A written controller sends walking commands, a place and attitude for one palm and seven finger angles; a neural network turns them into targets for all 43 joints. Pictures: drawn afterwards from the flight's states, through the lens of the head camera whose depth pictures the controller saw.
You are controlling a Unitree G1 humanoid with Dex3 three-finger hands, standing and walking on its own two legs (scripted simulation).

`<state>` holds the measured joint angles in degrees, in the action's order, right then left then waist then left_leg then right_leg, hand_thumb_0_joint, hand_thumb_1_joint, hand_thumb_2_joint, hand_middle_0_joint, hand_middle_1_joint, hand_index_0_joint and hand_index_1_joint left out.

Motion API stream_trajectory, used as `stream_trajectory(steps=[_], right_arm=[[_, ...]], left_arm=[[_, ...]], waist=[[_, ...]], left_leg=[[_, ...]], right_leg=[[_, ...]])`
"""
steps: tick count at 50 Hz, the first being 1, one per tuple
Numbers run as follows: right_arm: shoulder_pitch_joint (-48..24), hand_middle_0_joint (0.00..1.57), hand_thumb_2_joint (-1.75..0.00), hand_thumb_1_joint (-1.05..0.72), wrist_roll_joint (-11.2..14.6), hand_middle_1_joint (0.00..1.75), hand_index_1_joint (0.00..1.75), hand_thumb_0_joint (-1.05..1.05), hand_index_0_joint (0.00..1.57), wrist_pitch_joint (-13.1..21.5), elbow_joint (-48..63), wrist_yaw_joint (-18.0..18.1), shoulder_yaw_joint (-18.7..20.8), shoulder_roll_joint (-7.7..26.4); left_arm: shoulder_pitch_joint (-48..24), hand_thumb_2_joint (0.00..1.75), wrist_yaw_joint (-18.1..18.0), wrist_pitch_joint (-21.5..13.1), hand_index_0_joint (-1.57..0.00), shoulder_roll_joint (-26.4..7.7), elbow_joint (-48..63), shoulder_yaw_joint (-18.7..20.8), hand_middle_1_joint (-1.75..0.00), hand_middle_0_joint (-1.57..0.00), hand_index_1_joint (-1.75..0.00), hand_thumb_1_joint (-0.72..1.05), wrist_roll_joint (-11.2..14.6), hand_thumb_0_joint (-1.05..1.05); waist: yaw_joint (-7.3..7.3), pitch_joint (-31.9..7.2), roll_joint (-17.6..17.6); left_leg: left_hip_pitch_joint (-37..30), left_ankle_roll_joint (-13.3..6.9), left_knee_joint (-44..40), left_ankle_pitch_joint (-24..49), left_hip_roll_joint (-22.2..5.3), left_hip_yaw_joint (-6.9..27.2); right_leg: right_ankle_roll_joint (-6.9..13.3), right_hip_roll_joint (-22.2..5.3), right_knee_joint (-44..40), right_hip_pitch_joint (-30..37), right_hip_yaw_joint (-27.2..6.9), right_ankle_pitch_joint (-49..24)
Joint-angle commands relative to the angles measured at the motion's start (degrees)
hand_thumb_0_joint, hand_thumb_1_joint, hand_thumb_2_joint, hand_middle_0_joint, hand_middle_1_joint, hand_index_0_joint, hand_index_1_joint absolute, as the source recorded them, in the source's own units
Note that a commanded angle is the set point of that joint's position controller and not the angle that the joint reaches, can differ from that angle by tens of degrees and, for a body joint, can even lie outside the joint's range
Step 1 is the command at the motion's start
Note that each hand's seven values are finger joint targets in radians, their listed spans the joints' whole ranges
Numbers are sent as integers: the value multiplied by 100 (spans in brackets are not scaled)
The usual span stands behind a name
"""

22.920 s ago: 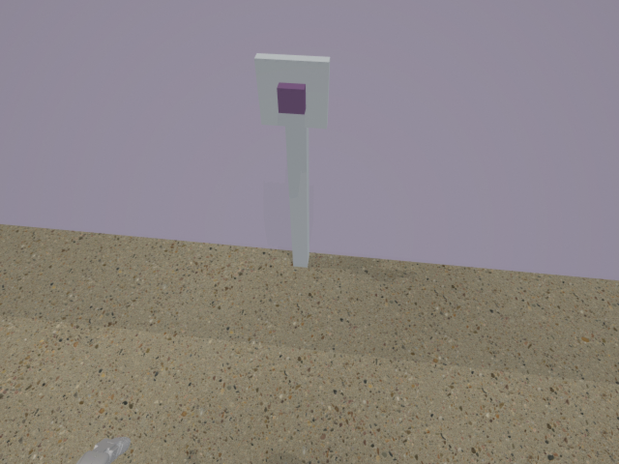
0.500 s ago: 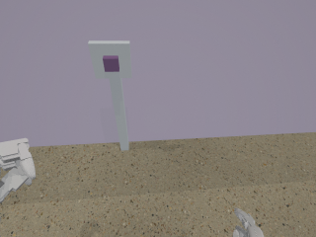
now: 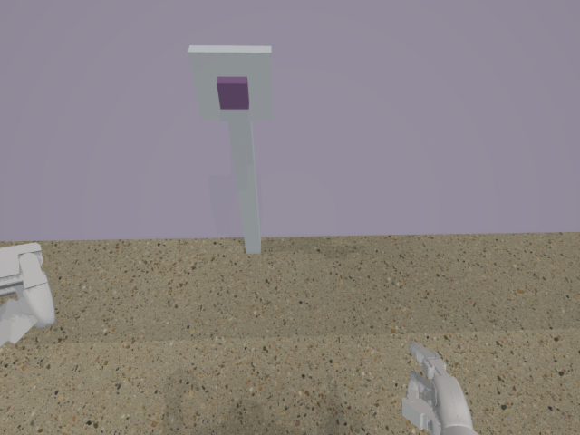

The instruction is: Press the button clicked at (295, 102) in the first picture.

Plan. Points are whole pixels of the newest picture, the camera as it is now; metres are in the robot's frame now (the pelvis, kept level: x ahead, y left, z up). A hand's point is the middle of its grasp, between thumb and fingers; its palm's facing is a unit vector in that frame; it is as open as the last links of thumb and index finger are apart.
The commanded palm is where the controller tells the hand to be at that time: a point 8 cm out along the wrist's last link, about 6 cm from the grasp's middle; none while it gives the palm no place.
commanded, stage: stop stepping back and stand still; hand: left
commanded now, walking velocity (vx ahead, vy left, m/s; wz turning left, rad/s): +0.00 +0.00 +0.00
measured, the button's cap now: (233, 92) +0.81 +0.17 +0.00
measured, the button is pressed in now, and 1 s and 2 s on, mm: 0 0 0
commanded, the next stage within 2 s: let the arm hang, fingers relaxed in 0.32 s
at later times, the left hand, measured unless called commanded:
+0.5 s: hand (68, 328) +0.22 +0.26 +0.08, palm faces +0.18 -0.84 -0.51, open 3.0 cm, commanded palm none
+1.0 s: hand out of the picture -0.09 +0.22 -0.16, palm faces +0.04 -0.97 -0.24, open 5.5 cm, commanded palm none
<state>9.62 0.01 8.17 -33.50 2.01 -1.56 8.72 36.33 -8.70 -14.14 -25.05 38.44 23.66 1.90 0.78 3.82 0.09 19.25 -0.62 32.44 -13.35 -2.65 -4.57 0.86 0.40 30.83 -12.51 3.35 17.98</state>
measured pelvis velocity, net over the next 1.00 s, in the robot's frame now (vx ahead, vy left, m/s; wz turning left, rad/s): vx -0.03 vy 0.02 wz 0.02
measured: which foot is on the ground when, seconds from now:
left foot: down 0.00-1.00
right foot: down 0.00-1.00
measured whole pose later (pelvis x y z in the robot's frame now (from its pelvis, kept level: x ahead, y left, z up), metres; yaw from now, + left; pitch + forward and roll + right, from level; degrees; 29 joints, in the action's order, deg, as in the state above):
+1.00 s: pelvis -0.03 +0.02 +0.01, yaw +1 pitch -1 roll -1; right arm 17.6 -1.1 -2.4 -61.7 1.1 0.6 9.5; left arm 21.3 -1.3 1.6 -11.2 -63.5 0.6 -0.7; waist -0.2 4.2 1.9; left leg 17.1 -2.8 26.0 -7.9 -0.6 -4.5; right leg -0.4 -1.3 25.2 -10.4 3.9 13.5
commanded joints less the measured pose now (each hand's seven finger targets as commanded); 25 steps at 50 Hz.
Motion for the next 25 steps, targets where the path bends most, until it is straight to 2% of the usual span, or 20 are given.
stream_trajectory(steps=[1,3,4,6,7,9,11,14,18,20,21,22,23,25], right_arm=[[-93,20,-90,-90,87,30,30,0,20,-13,729,9,438,895],[-180,20,-90,-90,71,30,30,0,20,-70,712,76,384,869],[-276,20,-90,-90,67,30,30,0,20,-70,732,129,400,899],[-238,20,-90,-90,42,30,30,0,20,-74,742,179,369,913],[-253,20,-90,-90,36,30,30,0,20,-60,761,202,370,927],[-329,20,-90,-90,22,30,30,0,20,-9,785,253,346,944],[-295,20,-90,-90,25,30,30,0,20,53,797,257,345,932],[-285,20,-90,-90,18,30,30,0,20,80,839,240,368,968],[-235,20,-90,-90,21,30,30,0,20,8,848,200,383,945],[-250,20,-90,-90,27,30,30,0,20,-37,836,199,393,928],[-607,20,-90,-90,91,30,30,0,20,225,-506,-340,651,2082],[-166,20,-90,-90,112,30,30,0,20,-141,-471,-323,678,1811],[-80,20,-90,-90,88,30,30,0,20,-238,-372,-295,632,1712],[-26,20,-90,-90,-3,30,30,0,20,-383,-456,-281,516,1648]], left_arm=[[499,90,-101,-106,-130,-465,380,569,-150,-130,-150,90,186,0],[371,90,-117,-55,-130,-468,195,521,-150,-130,-150,90,157,0],[279,90,-126,-30,-130,-496,219,498,-150,-130,-150,90,151,0],[153,90,-107,-27,-130,-446,281,352,-150,-130,-150,90,99,0],[6,90,-105,-37,-130,-480,423,313,-150,-130,-150,90,78,0],[-340,90,-116,-60,-130,-589,735,257,-150,-130,-150,90,45,0],[-289,90,-143,-85,-130,-548,874,204,-150,-130,-150,90,8,0],[7,90,-182,-98,-130,-710,1001,385,-150,-130,-150,90,29,0],[449,90,-179,-111,-130,-621,740,477,-150,-130,-150,90,86,0],[585,90,-159,-94,-130,-564,509,479,-150,-130,-150,90,132,0],[-666,90,640,785,-130,54,-4209,-1819,-150,-130,-150,90,-394,0],[-758,90,766,1222,-126,52,-4369,-1691,-146,-126,-146,90,-318,0],[-787,90,801,1334,-123,171,-4336,-1730,-142,-123,-142,90,-317,0],[-1190,90,848,1298,-115,199,-4909,-1819,-134,-115,-134,90,-351,0]], waist=[[94,-947,-732],[72,-967,-669],[43,-951,-451],[-12,-1002,-45],[-34,-1028,52],[-56,-985,270],[-84,-1071,465],[-108,-1213,495],[-81,-1165,492],[-66,-1070,373],[149,-521,381],[72,-968,477],[81,-851,504],[-13,-873,-209]], left_leg=[[-351,71,-37,644,-141,304],[-610,22,-343,940,-165,296],[-798,-9,-461,1222,-231,291],[-995,-84,-681,1681,-374,442],[-1086,-109,-742,1857,-423,485],[-1055,-114,-832,1807,-427,536],[-1024,-116,-871,1693,-395,523],[-996,-71,-786,1808,-311,507],[-911,-14,-747,1891,-282,456],[-836,4,-781,1681,-289,446],[-295,-63,31,2092,-442,479],[-666,-25,-76,1965,-479,466],[-576,-53,-146,1584,-538,490],[-114,-256,-378,1262,-641,824]], right_leg=[[237,-887,-933,310,-1200,-2242],[105,-743,-860,260,-933,-2406],[18,-620,-810,179,-832,-2480],[-88,-402,-669,174,-559,-2093],[-118,-322,-629,182,-483,-2019],[-144,-276,-664,204,-408,-1802],[-134,-268,-666,343,-376,-1741],[-103,-279,-715,499,-387,-1887],[-76,-283,-783,489,-394,-2010],[-82,-287,-905,420,-434,-1896],[47,-835,-162,-245,-131,-2355],[92,-802,-329,-375,-533,-1968],[52,-737,-331,-482,-404,-1392],[53,-575,-186,-249,-280,-912]])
